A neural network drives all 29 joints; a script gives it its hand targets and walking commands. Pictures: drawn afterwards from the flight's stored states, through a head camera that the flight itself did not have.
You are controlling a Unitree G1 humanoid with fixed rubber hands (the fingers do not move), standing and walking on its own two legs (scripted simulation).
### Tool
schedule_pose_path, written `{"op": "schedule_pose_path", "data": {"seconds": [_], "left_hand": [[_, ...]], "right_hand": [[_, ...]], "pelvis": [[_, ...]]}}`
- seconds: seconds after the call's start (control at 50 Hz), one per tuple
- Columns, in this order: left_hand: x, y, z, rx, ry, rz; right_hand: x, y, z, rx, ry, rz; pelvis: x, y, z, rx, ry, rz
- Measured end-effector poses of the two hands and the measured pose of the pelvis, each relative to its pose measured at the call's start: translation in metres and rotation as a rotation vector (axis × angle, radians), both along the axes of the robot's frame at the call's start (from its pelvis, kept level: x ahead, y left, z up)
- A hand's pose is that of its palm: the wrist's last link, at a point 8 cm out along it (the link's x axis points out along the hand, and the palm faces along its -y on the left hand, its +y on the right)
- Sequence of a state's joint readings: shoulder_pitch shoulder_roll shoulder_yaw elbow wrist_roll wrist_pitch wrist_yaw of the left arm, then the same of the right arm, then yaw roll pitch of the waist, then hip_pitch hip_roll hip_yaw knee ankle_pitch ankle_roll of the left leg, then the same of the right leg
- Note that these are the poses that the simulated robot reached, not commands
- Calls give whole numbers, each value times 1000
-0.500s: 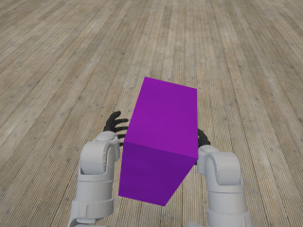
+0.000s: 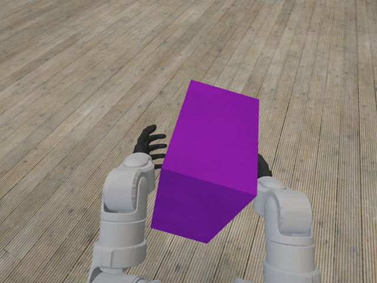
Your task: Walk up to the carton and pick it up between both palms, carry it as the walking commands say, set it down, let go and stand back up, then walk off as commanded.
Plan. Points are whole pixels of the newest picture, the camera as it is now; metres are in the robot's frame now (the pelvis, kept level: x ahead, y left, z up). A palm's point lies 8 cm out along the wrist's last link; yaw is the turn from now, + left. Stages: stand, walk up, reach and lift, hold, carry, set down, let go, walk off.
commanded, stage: carry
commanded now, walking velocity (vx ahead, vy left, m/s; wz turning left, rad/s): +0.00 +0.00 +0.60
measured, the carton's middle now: (199, 169) +0.35 -0.03 +0.03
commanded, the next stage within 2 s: none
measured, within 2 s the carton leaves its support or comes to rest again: neither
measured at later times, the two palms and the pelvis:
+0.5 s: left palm (63, 256) +0.16 +0.19 +0.11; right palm (216, 235) +0.19 -0.04 +0.08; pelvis -0.12 +0.00 +0.01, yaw +17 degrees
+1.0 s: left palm out of the picture -0.02 +0.23 +0.11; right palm out of the picture +0.08 +0.02 +0.07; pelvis -0.22 -0.03 +0.01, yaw +32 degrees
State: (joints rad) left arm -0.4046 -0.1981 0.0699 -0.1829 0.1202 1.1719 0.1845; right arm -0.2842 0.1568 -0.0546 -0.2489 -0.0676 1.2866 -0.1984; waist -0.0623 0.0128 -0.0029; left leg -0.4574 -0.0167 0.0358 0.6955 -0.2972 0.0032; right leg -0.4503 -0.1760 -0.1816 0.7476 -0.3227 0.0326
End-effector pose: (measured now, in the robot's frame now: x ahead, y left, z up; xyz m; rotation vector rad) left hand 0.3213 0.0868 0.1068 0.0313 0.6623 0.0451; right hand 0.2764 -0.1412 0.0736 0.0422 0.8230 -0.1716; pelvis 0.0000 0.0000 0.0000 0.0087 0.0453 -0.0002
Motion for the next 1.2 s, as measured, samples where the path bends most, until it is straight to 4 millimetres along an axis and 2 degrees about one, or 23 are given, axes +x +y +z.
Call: {"op": "schedule_pose_path", "data": {"seconds": [0.1,0.2,0.28,0.38,0.46,0.52,0.6,0.72,0.78,0.86,0.96,1.04,1.1,1.2], "left_hand": [[-35,42,-16,-4,60,87],[-80,75,-25,-17,104,213],[-111,86,-19,-12,68,295],[-142,88,-10,2,60,318],[-157,94,-3,-6,37,324],[-167,105,-1,-13,5,337],[-195,127,-13,-32,33,391],[-259,151,-31,-36,118,520],[-286,154,-28,-36,97,586],[-313,149,-16,-2,60,636],[-336,141,-4,-11,41,649],[-350,143,3,-17,5,652],[-365,148,0,-36,-1,666],[-404,148,-12,-41,68,698]], "right_hand": [[-15,38,-11,-15,61,97],[-34,70,-19,-19,104,226],[-45,82,-16,5,71,286],[-67,85,-8,-3,61,325],[-82,91,0,-16,37,336],[-90,103,1,-9,7,335],[-108,126,-8,-22,35,385],[-145,156,-28,-31,121,531],[-159,164,-26,-18,105,588],[-171,166,-20,19,71,623],[-191,159,-5,-11,46,660],[-205,161,3,-14,12,658],[-219,167,3,-24,8,664],[-250,170,-6,-53,71,719]], "pelvis": [[-23,11,1,-15,1,32],[-52,8,5,-26,18,82],[-76,-1,5,-25,25,126],[-98,-8,12,-6,16,199],[-111,-5,11,-6,9,265],[-122,3,3,-10,10,309],[-142,11,-1,1,7,345],[-174,2,4,-28,15,401],[-188,-8,4,-25,22,425],[-206,-24,6,-30,9,463],[-218,-34,10,3,8,553],[-232,-33,6,0,7,578],[-246,-31,3,17,1,596],[-266,-36,7,2,-17,582]]}}
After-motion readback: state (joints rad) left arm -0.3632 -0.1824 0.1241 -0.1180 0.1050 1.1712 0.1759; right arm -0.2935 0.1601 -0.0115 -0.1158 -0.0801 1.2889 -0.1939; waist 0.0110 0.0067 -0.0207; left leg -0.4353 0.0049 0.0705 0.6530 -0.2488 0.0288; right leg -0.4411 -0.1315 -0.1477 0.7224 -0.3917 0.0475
